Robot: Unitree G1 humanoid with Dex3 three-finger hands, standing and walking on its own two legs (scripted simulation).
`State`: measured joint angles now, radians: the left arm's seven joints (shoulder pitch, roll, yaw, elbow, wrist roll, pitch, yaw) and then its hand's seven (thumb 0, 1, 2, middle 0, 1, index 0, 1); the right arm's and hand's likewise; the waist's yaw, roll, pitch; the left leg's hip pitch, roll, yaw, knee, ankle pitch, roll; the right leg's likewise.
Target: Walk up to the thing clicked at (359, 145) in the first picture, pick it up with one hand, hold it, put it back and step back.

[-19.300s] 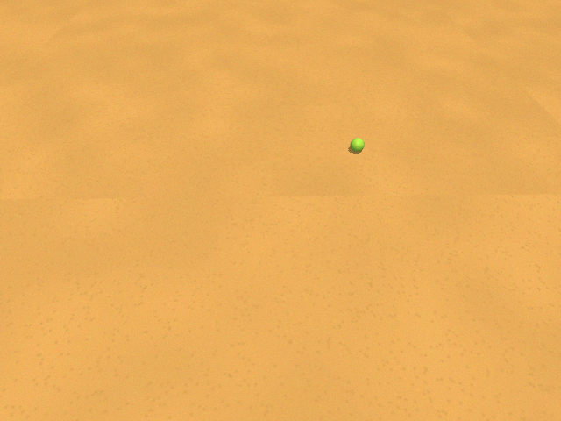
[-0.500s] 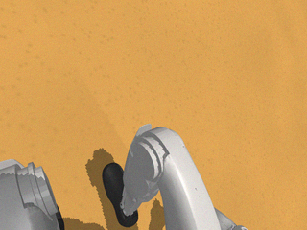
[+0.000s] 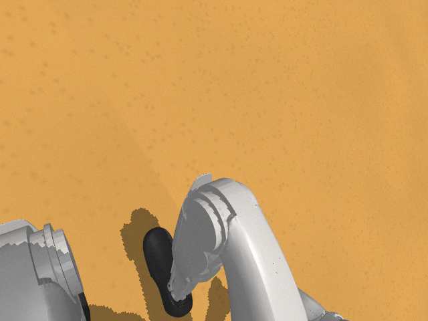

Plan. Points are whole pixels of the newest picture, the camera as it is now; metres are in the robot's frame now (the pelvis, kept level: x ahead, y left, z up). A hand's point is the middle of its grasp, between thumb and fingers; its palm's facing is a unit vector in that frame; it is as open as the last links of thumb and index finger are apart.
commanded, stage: settle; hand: left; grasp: from above
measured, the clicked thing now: out of the picture +0.41 +0.31 -0.26
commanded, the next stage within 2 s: go down in 1.30 s
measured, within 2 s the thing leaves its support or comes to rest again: neither
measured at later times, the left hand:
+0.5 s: hand out of the picture +0.40 +0.40 -0.22, palm faces -0.38 -0.19 -0.90, open 4.6 cm
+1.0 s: hand out of the picture +0.39 +0.39 -0.14, palm faces -0.41 -0.15 -0.90, open 4.7 cm
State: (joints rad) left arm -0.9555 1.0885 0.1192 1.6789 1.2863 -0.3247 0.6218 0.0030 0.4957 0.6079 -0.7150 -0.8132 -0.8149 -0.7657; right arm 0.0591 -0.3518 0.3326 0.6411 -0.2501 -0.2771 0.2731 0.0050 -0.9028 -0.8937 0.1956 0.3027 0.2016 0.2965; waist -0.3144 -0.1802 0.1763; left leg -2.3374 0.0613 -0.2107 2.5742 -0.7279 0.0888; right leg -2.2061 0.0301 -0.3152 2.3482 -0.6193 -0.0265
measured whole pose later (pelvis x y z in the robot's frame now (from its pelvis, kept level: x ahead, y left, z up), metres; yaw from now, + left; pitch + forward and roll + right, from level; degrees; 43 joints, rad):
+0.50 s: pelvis +0.00 +0.00 +0.00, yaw +1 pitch +28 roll -16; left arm -0.86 1.02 0.19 1.49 1.24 -0.30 0.51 0.00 0.64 0.48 -0.92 -0.70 -0.99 -0.63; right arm 0.11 -0.33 0.24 0.67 -0.22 -0.24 0.27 0.01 -0.92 -0.90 0.20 0.30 0.20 0.30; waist -0.27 -0.12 0.11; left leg -2.35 0.05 -0.18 2.55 -0.73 0.09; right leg -2.22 0.02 -0.29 2.35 -0.64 -0.03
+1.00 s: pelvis +0.00 -0.01 +0.02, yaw +6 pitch +31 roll -11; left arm -0.86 0.87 0.14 1.34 1.23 -0.32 0.33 0.00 0.66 0.38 -0.94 -0.62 -1.01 -0.56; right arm 0.14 -0.33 0.12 0.69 -0.14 -0.10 0.21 0.01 -0.92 -0.90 0.20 0.30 0.20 0.30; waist -0.21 -0.02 -0.01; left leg -2.33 0.04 -0.10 2.44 -0.68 0.07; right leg -2.24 0.00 -0.22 2.31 -0.63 -0.05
